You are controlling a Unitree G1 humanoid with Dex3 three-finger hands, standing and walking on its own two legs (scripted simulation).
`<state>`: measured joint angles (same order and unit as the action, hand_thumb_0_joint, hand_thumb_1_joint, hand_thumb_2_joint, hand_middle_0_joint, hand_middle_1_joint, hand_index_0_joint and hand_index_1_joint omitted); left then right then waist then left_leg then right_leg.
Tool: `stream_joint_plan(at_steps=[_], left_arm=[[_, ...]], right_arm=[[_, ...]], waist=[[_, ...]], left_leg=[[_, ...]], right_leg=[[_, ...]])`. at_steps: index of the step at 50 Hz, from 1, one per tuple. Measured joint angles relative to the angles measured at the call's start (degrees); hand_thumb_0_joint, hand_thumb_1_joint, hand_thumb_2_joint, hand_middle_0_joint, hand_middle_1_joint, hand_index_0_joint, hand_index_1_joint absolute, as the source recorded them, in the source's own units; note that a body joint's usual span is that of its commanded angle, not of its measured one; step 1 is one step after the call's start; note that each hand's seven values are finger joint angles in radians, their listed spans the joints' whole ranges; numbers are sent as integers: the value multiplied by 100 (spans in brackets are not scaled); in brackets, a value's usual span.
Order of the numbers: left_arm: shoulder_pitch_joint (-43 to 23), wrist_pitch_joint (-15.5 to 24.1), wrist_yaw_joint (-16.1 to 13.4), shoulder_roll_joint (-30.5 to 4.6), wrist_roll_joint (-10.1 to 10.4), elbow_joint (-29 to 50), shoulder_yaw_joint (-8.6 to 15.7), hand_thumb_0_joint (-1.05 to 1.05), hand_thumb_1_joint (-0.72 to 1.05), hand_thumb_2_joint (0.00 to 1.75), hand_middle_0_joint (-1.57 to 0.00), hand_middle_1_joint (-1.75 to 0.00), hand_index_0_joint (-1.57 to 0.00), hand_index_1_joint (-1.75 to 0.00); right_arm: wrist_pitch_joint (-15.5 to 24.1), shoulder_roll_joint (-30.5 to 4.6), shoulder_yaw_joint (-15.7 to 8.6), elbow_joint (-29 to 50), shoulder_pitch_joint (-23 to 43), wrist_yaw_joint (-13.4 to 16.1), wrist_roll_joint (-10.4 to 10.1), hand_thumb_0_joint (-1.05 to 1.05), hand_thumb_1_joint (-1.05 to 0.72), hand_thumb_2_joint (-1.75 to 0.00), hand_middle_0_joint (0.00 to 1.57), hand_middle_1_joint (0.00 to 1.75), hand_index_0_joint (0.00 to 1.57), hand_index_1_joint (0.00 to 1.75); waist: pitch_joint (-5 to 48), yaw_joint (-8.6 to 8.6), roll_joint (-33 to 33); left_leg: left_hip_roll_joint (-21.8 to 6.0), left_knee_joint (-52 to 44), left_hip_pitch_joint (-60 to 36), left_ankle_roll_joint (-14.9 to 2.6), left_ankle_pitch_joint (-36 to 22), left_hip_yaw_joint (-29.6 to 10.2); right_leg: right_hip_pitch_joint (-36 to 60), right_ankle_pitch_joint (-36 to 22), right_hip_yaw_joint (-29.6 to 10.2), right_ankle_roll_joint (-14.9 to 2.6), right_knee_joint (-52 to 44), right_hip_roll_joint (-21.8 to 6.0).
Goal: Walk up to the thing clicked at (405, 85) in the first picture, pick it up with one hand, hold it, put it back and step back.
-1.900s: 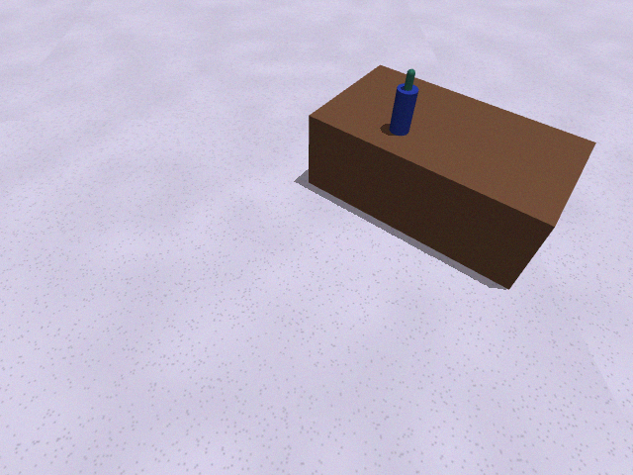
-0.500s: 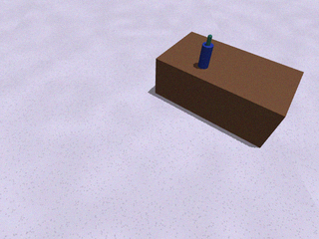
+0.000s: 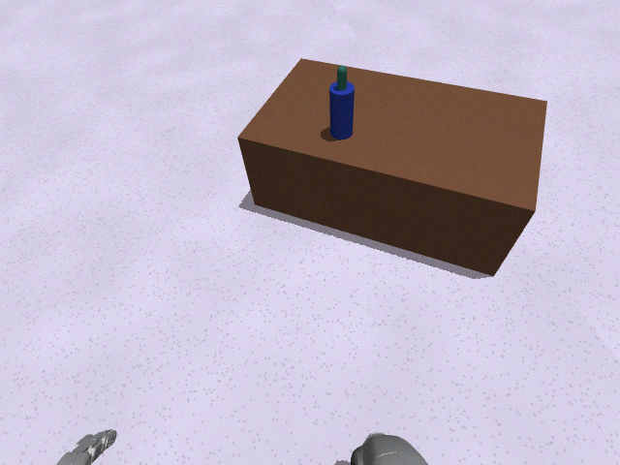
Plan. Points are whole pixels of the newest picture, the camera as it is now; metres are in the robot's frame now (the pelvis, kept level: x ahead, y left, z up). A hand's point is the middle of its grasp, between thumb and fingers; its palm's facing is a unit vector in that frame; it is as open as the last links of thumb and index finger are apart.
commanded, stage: walk up
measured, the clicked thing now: (341, 102) +1.16 -0.18 -0.27
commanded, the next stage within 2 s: none
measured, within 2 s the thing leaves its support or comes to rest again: neither
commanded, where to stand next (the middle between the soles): +0.53 +0.08 m, yaw -5 degrees
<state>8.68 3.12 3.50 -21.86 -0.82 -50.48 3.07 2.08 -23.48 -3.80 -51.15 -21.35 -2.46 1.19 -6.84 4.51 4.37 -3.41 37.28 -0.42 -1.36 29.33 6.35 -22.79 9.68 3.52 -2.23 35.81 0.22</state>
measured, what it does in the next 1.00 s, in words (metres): walks ahead: left foot, then right foot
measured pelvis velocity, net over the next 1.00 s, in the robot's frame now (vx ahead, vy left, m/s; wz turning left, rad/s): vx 0.36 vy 0.05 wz -0.09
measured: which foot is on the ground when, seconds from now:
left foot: down 0.00-0.00, up 0.02-0.40, down 0.42-0.88, up 0.90-1.00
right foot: down 0.00-0.44, up 0.46-0.84, down 0.86-1.00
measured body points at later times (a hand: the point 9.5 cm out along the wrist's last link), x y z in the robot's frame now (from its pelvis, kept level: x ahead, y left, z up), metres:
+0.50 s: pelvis +0.21 +0.06 +0.00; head +0.23 +0.08 +0.45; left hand +0.26 +0.39 -0.12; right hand +0.28 -0.27 -0.08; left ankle +0.29 +0.17 -0.72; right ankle +0.11 -0.09 -0.67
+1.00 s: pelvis +0.36 +0.05 +0.01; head +0.37 +0.01 +0.46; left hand +0.47 +0.36 -0.07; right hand +0.39 -0.26 -0.13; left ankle +0.35 +0.19 -0.65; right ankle +0.41 -0.06 -0.72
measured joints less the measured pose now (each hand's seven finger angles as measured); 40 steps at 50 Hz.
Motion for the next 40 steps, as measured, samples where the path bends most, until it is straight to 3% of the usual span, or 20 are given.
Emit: stream_joint_plan(at_steps=[3, 6, 11, 14, 17, 20, 21, 23, 26, 28, 31, 35, 40], left_arm=[[0, 141, -77, 39, 76, 258, -7, 1, 90, 90, -20, -29, -21, -30], [180, 154, -145, 119, 151, 307, -58, 0, 90, 90, -20, -29, -21, -30], [642, 189, -158, 146, 111, 228, -105, 0, 90, 90, -20, -30, -21, -30], [873, 194, -141, 93, 58, 195, -98, 1, 90, 90, -20, -30, -21, -30], [1036, 200, -142, -37, 22, 199, -61, 1, 90, 90, -20, -30, -21, -30], [1177, 182, -161, -218, 4, 169, -23, 1, 90, 90, -20, -30, -21, -30], [1220, 162, -174, -291, -4, 142, -7, 1, 90, 90, -20, -30, -21, -30], [1206, 89, -234, -418, 5, 43, 48, 1, 90, 90, -20, -30, -21, -30], [1160, 6, -319, -385, 42, -79, -15, 1, 90, 90, -20, -29, -21, -30], [1097, 13, -300, -403, 72, -94, -53, 1, 90, 90, -20, -29, -20, -29], [982, 49, -233, -412, 121, 4, -44, 1, 91, 90, -20, -29, -21, -29], [857, 34, -155, -339, 96, 126, -38, 1, 91, 90, -20, -29, -20, -29], [750, 18, -112, -189, 26, 153, -18, 1, 90, 90, -20, -29, -21, -30]], right_arm=[[-82, 143, 143, -8, 139, 2, -21, 1, -91, -89, 20, 30, 20, 29], [-56, 116, 182, 68, 294, -31, -59, 1, -91, -89, 20, 30, 20, 29], [-30, -82, 39, 343, 529, -132, -3, 1, -91, -89, 20, 30, 20, 29], [-63, -170, -62, 376, 595, -187, 33, 0, -91, -89, 20, 30, 20, 29], [-74, -203, -122, 333, 625, -238, 72, 0, -91, -89, 20, 30, 20, 29], [-40, -171, -150, 293, 652, -274, 92, 1, -91, -89, 20, 30, 20, 29], [4, -140, -155, 298, 646, -274, 100, 1, -91, -89, 20, 30, 20, 29], [121, -3, -134, 342, 700, -243, 131, 1, -91, -89, 20, 30, 20, 29], [209, 86, -61, 476, 656, -207, 25, 0, -91, -89, 20, 30, 20, 29], [194, 179, 3, 504, 567, -158, -19, 0, -90, -89, 20, 30, 20, 29], [207, 245, 105, 492, 386, -115, -57, 0, -90, -89, 20, 30, 20, 29], [171, 193, 149, 487, 184, -101, -48, 0, -90, -89, 20, 30, 20, 30], [96, 36, 112, 533, 6, -119, -22, 0, -90, -89, 21, 30, 20, 30]], waist=[[-24, -220, -210], [39, -344, -263], [128, -437, -147], [182, -450, -99], [217, -511, -103], [264, -557, -202], [293, -547, -301], [219, -534, -683], [182, -415, -651], [167, -361, -667], [147, -318, -719], [117, -297, -678], [128, -202, -473]], left_leg=[[272, 2127, 969, -59, -10, -392], [220, 2843, 1822, -89, -446, -591], [-173, 2268, 2753, 25, -1249, -844], [-337, 1469, 2977, 146, -1483, -792], [-405, 575, 2935, 192, -1736, -714], [-338, -76, 2614, 117, -1885, -605], [-254, -205, 2482, 119, -1961, -553], [-19, 32, 2386, 140, -1727, -300], [-76, 152, 2178, 69, -1404, -232], [-78, -115, 1885, 37, -1404, -193], [20, -558, 1488, 9, -1460, -132], [157, -826, 1113, -51, -1358, -38], [242, -713, 846, -22, -986, 37]], right_leg=[[202, 362, -148, -46, 132, -47], [664, 350, -249, -41, -315, -53], [1211, 405, -402, 11, -819, 68], [1431, 573, -399, 56, -915, 98], [1558, 856, -370, 146, -814, 118], [1622, 1272, -375, 290, -509, 77], [1596, 1476, -399, 330, -296, 0], [1295, 1716, -634, 160, 701, -246], [533, 1889, -698, -25, 2471, 66], [108, 1709, -603, -61, 2956, 115], [-328, 1321, -510, -16, 2735, -47], [-529, 989, -366, 142, 1714, -310], [-338, 528, -145, 124, 561, -375]])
